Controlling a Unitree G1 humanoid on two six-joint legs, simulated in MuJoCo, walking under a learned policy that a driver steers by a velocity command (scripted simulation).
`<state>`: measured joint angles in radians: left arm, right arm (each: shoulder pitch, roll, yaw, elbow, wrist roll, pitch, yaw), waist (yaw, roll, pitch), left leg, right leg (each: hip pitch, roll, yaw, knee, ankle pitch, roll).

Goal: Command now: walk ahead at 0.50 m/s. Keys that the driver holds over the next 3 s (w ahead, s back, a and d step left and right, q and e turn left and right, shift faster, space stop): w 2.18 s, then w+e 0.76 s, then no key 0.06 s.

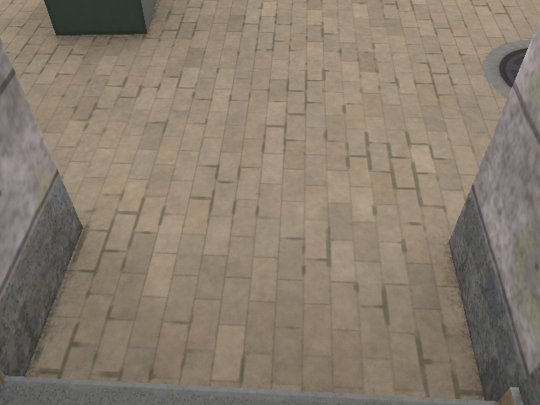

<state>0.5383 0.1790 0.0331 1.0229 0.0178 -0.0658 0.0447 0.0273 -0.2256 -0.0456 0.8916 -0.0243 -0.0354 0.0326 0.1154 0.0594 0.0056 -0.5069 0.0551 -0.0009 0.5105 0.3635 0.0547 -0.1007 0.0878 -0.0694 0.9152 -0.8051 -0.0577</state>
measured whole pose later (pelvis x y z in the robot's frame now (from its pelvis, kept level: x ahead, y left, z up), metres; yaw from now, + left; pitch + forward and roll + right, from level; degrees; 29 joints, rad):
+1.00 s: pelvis +0.55 -0.05 -0.24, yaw +0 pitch +0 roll -1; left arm 0.54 0.18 0.03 1.08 0.02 -0.06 0.03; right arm 0.18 -0.23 -0.06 0.96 -0.06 -0.02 0.04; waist 0.04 0.04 0.02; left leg -0.74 0.08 -0.07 1.02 0.09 0.02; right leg -0.18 0.08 -0.07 0.58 -0.40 -0.09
